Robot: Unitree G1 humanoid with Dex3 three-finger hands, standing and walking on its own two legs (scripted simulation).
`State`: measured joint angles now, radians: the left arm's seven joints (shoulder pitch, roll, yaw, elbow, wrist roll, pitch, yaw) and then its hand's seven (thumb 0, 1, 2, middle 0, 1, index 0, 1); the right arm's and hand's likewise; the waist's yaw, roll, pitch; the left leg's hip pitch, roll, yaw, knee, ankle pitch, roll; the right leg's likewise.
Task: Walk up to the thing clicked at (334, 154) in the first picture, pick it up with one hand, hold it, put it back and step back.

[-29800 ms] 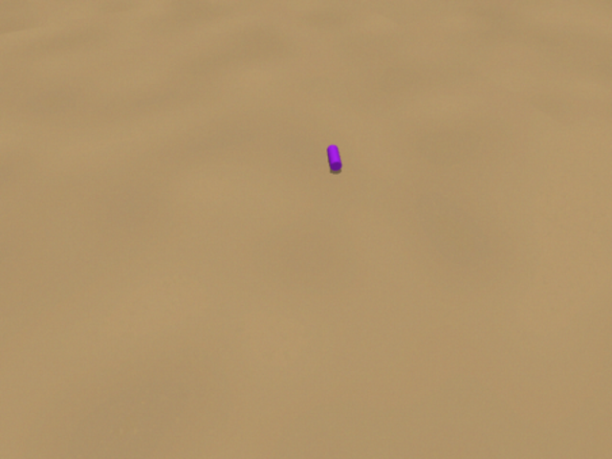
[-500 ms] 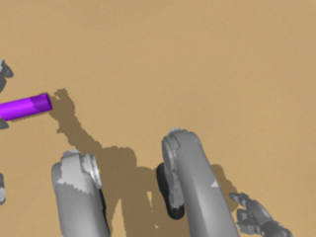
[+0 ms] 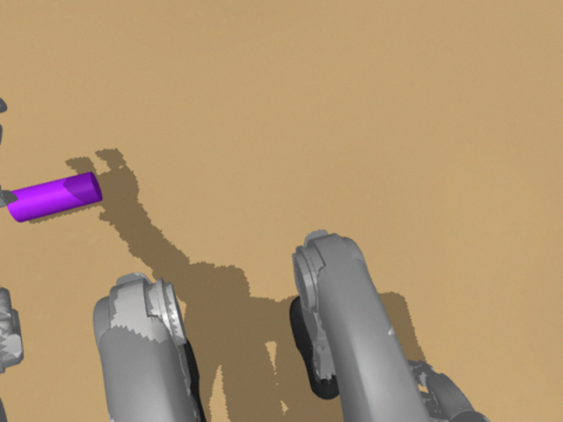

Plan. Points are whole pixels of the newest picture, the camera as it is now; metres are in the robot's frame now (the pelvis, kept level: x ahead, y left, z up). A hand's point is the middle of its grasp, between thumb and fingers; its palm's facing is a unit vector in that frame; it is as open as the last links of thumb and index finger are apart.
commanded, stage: home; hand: left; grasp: from above
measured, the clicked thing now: (57, 196) +0.49 +0.32 -0.32
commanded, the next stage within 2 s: none
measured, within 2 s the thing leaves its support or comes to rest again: neither
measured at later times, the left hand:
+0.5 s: hand out of the picture +0.29 +0.26 +0.08, palm faces -0.15 -0.78 -0.61, open 7.5 cm
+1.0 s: hand out of the picture +0.23 +0.20 +0.29, palm faces +0.20 -0.96 -0.21, open 7.4 cm
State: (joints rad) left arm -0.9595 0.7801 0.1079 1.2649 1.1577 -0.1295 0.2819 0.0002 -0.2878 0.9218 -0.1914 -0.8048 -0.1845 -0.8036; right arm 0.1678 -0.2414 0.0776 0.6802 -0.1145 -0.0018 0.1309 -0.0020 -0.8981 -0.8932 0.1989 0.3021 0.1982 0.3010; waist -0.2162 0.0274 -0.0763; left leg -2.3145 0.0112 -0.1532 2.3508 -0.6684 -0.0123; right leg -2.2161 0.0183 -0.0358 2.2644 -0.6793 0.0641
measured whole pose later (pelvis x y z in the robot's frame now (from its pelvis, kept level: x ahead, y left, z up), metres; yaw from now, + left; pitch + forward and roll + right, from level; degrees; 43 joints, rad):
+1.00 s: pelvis +0.07 +0.00 +0.35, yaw +9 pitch +15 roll -3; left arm 0.42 0.23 0.06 -0.09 -0.08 0.47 0.06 0.01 0.90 0.89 -0.20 -0.30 -0.20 -0.30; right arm 0.29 -0.21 0.05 0.52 0.04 -0.16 -0.17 0.01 -0.91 -0.90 0.20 0.30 0.20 0.30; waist -0.07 0.05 -0.19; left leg -0.88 0.05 -0.07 1.13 -0.51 -0.03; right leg -0.82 -0.01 -0.05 1.06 -0.51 0.02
